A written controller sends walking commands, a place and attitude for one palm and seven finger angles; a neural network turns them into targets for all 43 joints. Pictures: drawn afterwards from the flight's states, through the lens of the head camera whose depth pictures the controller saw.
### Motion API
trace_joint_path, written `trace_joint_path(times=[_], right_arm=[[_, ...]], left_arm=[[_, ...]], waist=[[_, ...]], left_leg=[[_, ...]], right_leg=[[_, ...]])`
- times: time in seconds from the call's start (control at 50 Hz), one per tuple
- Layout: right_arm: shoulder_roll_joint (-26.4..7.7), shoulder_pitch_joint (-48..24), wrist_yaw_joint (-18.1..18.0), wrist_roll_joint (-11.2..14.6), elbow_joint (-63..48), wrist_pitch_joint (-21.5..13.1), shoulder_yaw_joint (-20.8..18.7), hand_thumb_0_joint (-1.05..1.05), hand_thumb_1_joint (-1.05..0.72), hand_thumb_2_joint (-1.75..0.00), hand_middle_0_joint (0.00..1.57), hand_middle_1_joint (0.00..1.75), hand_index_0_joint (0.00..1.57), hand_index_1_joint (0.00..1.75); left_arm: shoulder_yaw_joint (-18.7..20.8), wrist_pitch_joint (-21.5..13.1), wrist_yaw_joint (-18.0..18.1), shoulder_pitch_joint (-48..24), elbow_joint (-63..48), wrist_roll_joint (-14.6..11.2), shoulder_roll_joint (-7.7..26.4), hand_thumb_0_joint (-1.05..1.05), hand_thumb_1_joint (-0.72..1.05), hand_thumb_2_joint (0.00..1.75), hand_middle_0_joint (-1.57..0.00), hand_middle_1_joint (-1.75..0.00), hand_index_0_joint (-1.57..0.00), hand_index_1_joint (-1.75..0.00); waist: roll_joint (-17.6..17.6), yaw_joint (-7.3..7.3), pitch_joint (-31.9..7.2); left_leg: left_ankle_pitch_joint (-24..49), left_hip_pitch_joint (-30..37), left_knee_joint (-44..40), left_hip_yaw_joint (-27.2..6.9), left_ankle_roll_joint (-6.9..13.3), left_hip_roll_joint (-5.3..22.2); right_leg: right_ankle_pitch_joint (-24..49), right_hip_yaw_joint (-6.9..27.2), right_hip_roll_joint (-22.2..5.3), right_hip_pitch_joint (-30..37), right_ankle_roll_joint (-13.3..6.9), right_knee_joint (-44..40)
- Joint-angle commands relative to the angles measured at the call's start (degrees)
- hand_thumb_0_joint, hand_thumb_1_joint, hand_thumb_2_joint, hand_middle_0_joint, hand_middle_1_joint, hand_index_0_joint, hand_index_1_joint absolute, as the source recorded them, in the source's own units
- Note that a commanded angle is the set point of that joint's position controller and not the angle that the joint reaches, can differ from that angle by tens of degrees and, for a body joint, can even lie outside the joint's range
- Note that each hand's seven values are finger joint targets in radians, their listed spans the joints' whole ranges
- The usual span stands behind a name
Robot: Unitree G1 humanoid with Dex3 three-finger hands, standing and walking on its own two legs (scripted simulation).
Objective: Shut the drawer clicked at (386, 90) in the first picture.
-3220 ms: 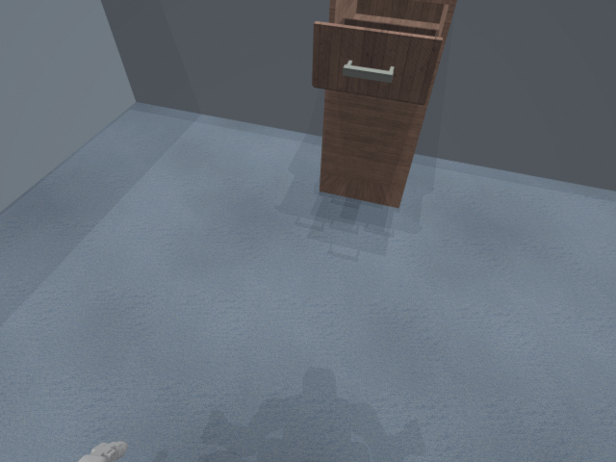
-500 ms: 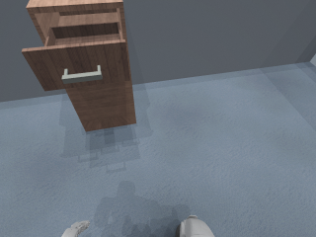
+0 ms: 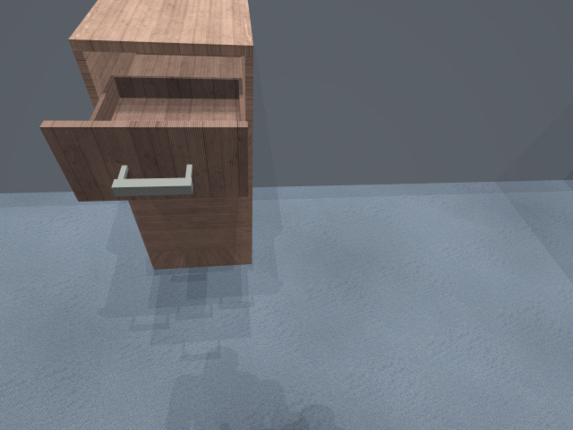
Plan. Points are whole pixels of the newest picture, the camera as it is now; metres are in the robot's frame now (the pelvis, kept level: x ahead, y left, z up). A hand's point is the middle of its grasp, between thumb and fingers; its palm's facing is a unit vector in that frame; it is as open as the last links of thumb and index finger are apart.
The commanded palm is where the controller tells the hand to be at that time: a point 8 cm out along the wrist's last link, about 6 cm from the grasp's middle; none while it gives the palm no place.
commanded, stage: turn to face it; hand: left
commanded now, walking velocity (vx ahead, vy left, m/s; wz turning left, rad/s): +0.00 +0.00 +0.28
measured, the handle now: (155, 178) +0.53 +0.27 +0.02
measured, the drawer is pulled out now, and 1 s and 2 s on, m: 0.29 0.29 0.29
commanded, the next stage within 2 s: take the last steps up to it in 0.28 s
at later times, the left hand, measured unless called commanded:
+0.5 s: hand out of the picture +0.03 +0.16 -0.16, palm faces +0.17 -0.95 -0.26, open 7.4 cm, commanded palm none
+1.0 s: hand out of the picture -0.06 +0.16 -0.17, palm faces +0.28 -0.95 -0.13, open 7.4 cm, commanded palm none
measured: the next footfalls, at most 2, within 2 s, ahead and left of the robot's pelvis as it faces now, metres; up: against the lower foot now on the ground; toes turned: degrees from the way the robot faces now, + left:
right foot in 0.46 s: +0.07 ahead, -0.14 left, +0.00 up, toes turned +3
left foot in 0.92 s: +0.11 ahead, +0.14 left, +0.00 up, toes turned +19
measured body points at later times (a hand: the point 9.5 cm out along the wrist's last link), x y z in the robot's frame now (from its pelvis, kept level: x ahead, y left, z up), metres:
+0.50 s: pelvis +0.01 -0.03 +0.01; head +0.02 -0.05 +0.45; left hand +0.02 +0.21 -0.14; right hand +0.09 -0.26 -0.16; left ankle +0.02 +0.09 -0.72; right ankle +0.03 -0.15 -0.73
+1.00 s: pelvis +0.08 +0.03 +0.01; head +0.08 +0.05 +0.45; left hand -0.07 +0.21 -0.16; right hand +0.19 -0.19 -0.13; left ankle +0.07 +0.13 -0.73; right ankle +0.03 -0.13 -0.69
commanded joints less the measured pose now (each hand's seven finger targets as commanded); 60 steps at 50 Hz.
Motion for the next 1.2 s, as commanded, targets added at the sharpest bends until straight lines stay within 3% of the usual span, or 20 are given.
trace_joint_path(times=[0.0, 0.02, 0.08, 0.2, 0.36, 0.4, 0.42, 0.44, 0.46, 0.5, 0.58, 0.76, 0.82, 0.86, 0.88, 0.92, 0.94, 0.98, 1.06, 1.18], right_arm=[[-10.56, 7.19, -0.18, -0.71, -2.75, -1.17, -2.05, 0.0, -0.9, -0.9, 0.2, 0.3, 0.2, 0.3], [-10.74, 5.75, -0.66, -0.92, -2.88, -0.99, -1.99, 0.0, -0.9, -0.9, 0.2, 0.3, 0.2, 0.3], [-8.95, 1.91, -1.6, -0.43, -3.61, -1.83, -1.56, 0.0, -0.9, -0.9, 0.2, 0.3, 0.2, 0.3], [-10.4, 1.59, -1.51, 0.1, -3.6, -1.73, -2.35, 0.0, -0.9, -0.9, 0.2, 0.3, 0.2, 0.3], [-11.86, -2.63, -0.63, -0.1, -4.05, -0.34, -3.2, 0.0, -0.9, -0.9, 0.2, 0.3, 0.2, 0.3], [-10.59, -3.7, -0.36, 0.28, -4.19, -0.36, -2.93, 0.0, -0.9, -0.9, 0.2, 0.3, 0.2, 0.3], [-8.08, -3.44, -0.04, 0.65, -4.3, -0.38, -2.73, 0.0, -0.9, -0.9, 0.2, 0.3, 0.2, 0.3], [-4.28, -3.45, 0.31, 0.86, -5.63, -0.34, -1.88, 0.0, -0.9, -0.9, 0.2, 0.3, 0.2, 0.3], [-6.79, -6.79, 0.65, 0.04, -7.53, 0.3, -2.52, 0.0, -0.9, -0.9, 0.2, 0.3, 0.2, 0.3], [-7.64, -7.53, 1.38, -0.71, -6.71, 0.34, -3.25, 0.0, -0.9, -0.9, 0.2, 0.3, 0.2, 0.3], [-5.5, -2.2, 2.26, -0.75, -3.33, -0.19, -3.3, 0.0, -0.9, -0.9, 0.2, 0.3, 0.2, 0.3], [-4.24, -9.56, 2.57, -0.27, -5.82, -1.55, -2.66, 0.0, -0.9, -0.9, 0.2, 0.3, 0.2, 0.3], [-3.06, -8.12, 2.45, -0.02, -5.5, -2.62, -2.16, 0.0, -0.9, -0.9, 0.2, 0.3, 0.2, 0.3], [-3.54, -2.29, 1.92, 0.0, -3.05, -3.41, -2.06, 0.0, -0.9, -0.9, 0.2, 0.3, 0.2, 0.3], [-5.28, 2.93, 1.33, 0.03, -1.26, -3.95, -2.33, 0.0, -0.9, -0.9, 0.2, 0.3, 0.2, 0.3], [-14.56, 14.87, 0.07, -0.41, 1.38, -4.11, -4.5, 0.0, -0.9, -0.9, 0.2, 0.3, 0.2, 0.3], [-14.27, 15.14, -0.28, -0.44, 1.47, -3.56, -4.26, 0.0, -0.9, -0.9, 0.2, 0.3, 0.2, 0.3], [-9.16, 8.93, -0.62, -0.28, 0.71, -3.98, -2.74, 0.0, -0.9, -0.9, 0.2, 0.3, 0.2, 0.3], [-4.87, 6.14, -1.05, 0.13, 0.38, -5.8, -1.4, 0.0, -0.9, -0.9, 0.2, 0.3, 0.2, 0.3], [-5.67, 8.7, -1.14, -0.04, 2.33, -5.88, -1.23, 0.0, -0.9, -0.9, 0.2, 0.3, 0.2, 0.3]], left_arm=[[1.24, 0.87, 0.39, 4.95, -3.06, -0.98, 3.26, 0.0, 0.9, 0.9, -0.2, -0.3, -0.2, -0.3], [1.26, 0.81, 0.43, 2.93, -3.5, -0.65, 4.34, 0.0, 0.9, 0.9, -0.2, -0.3, -0.2, -0.3], [1.86, 0.85, -0.02, 2.32, -2.16, -0.04, 5.25, 0.0, 0.9, 0.9, -0.2, -0.3, -0.2, -0.3], [1.52, 1.47, 0.19, 3.91, -0.41, -0.32, 4.92, 0.0, 0.9, 0.9, -0.2, -0.3, -0.2, -0.3], [1.12, 1.19, 0.56, 6.65, -0.18, -0.46, 4.8, 0.0, 0.9, 0.9, -0.2, -0.3, -0.2, -0.3], [0.95, 0.28, 0.52, 11.36, 1.53, -0.33, 4.61, 0.0, 0.9, 0.9, -0.2, -0.3, -0.2, -0.3], [1.21, -0.39, 0.59, 12.51, 2.03, 0.29, 7.01, 0.0, 0.9, 0.9, -0.2, -0.3, -0.2, -0.3], [2.07, -0.84, 0.7, 13.08, 1.84, 0.96, 12.09, 0.0, 0.9, 0.9, -0.2, -0.3, -0.2, -0.3], [2.48, -0.5, 0.65, 13.87, 0.78, 0.57, 14.44, 0.0, 0.9, 0.9, -0.2, -0.3, -0.2, -0.3], [2.37, -1.26, 0.74, 11.11, 0.66, 0.48, 11.34, 0.0, 0.9, 0.9, -0.2, -0.3, -0.2, -0.3], [1.13, -2.91, 0.13, 11.85, 0.73, 0.25, 7.13, 0.0, 0.9, 0.9, -0.2, -0.3, -0.2, -0.3], [1.51, -3.9, -0.05, 19.21, 4.86, 0.79, 7.78, 0.0, 0.9, 0.9, -0.2, -0.3, -0.2, -0.3], [1.79, -3.48, -0.14, 18.37, 5.84, 0.89, 8.03, 0.0, 0.9, 0.9, -0.2, -0.3, -0.2, -0.3], [1.81, -3.02, -0.27, 17.3, 6.26, 0.41, 7.52, 0.0, 0.9, 0.9, -0.2, -0.3, -0.2, -0.3], [1.53, -2.77, -0.43, 16.95, 6.34, 0.22, 6.03, 0.0, 0.9, 0.9, -0.2, -0.3, -0.2, -0.3], [0.48, -2.67, -0.93, 14.67, 3.48, 0.08, 1.44, 0.0, 0.9, 0.9, -0.2, -0.3, -0.2, -0.3], [0.77, -2.65, -0.78, 11.18, 2.12, 0.48, 2.47, 0.0, 0.9, 0.9, -0.2, -0.3, -0.2, -0.3], [1.0, -2.13, -0.95, 9.92, 3.39, 0.74, 2.54, 0.0, 0.9, 0.9, -0.2, -0.3, -0.2, -0.3], [0.97, -1.49, -1.71, 12.21, 4.87, 0.55, 0.88, 0.0, 0.9, 0.9, -0.2, -0.3, -0.2, -0.3], [1.05, -0.36, -1.76, 5.11, 1.61, 0.36, 2.28, 0.0, 0.9, 0.9, -0.2, -0.3, -0.2, -0.3]], waist=[[20.34, 0.11, 1.07], [15.83, -0.25, 1.21], [11.45, 0.67, -0.98], [6.07, 0.09, -4.94], [9.71, 0.93, -2.52], [6.99, 3.0, -3.98], [0.39, 3.29, -3.27], [-14.4, 3.6, -0.5], [-14.71, 5.51, 3.56], [-14.26, 3.66, 9.09], [-7.46, 1.32, 7.28], [-7.15, 4.87, 6.21], [-8.76, 4.21, 5.13], [-6.21, 1.66, 3.09], [-0.85, -0.43, 1.13], [18.87, -4.69, -2.81], [12.16, -4.89, 0.32], [9.12, -2.5, 5.16], [4.67, 1.13, 4.91], [6.45, 1.29, 6.33]], left_leg=[[27.59, 8.06, -21.04, -24.67, 10.36, 16.71], [25.69, 6.12, -23.11, -25.19, 13.6, 17.6], [31.2, 11.07, -21.01, -19.46, 12.37, 12.75], [39.02, 17.68, -19.29, -12.89, 11.74, 9.52], [26.61, 10.12, -18.41, -15.48, 11.05, 8.13], [10.73, 4.57, -15.62, -14.0, 8.05, 4.93], [-0.69, -1.43, -10.52, -10.37, 5.09, 0.67], [-11.56, -11.26, 0.48, -3.95, 1.7, -6.04], [-15.63, -13.38, 9.6, -5.18, 1.59, -4.72], [-8.48, -16.64, 18.85, -7.5, 2.27, -2.58], [2.92, -13.74, 21.96, -4.78, 1.11, -1.51], [-0.1, -12.45, 5.31, -1.79, 0.72, 0.04], [-1.54, -4.49, -3.1, -0.37, 1.69, -1.22], [3.25, 8.34, -11.79, 2.87, 1.82, -3.59], [2.43, 16.89, -15.22, 1.29, 2.13, -2.67], [-5.39, 28.08, -26.8, -26.43, 9.91, 18.17], [-5.29, 25.11, -27.81, -27.28, 12.58, 20.21], [-6.36, 15.2, -29.44, -21.19, 11.42, 16.71], [18.51, 12.66, -28.64, -8.41, 10.04, 11.32], [25.08, 14.72, -28.66, -5.31, 11.6, 11.29]], right_leg=[[-14.11, 5.55, -3.01, -11.59, 4.34, 10.92], [-18.44, 9.93, -2.34, -11.09, 3.83, 19.05], [-11.88, 14.29, -3.17, -15.94, 4.04, 28.25], [-7.83, 13.88, -2.47, -14.24, 5.92, 24.62], [-5.13, 12.18, -0.24, -3.79, 5.16, 5.84], [3.54, 11.73, -0.55, 5.96, 5.17, -6.27], [0.03, 16.87, -5.23, 10.55, 4.1, -12.76], [-10.54, 32.53, -17.23, 12.35, -0.51, -20.2], [-20.17, 39.01, -23.88, 4.74, -4.97, -25.43], [-23.59, 36.56, -20.27, -0.43, -4.91, -27.18], [-8.97, 21.93, -13.87, 1.05, -2.06, -23.79], [-6.02, 21.84, -17.03, 7.52, -6.25, -23.99], [-2.93, 19.77, -16.21, 5.27, -5.79, -20.34], [-2.8, 16.05, -12.53, -0.15, -3.66, -14.56], [-2.38, 13.51, -9.78, -4.39, -2.14, -7.57], [-16.13, 6.65, -0.59, -22.38, 2.16, 20.69], [-15.79, 11.16, -2.39, -25.85, 1.15, 28.35], [-8.95, 13.76, -5.28, -25.08, 0.66, 34.52], [1.59, 13.42, -5.64, -20.77, 2.47, 33.08], [4.19, 13.06, -5.96, -22.31, 3.32, 22.66]])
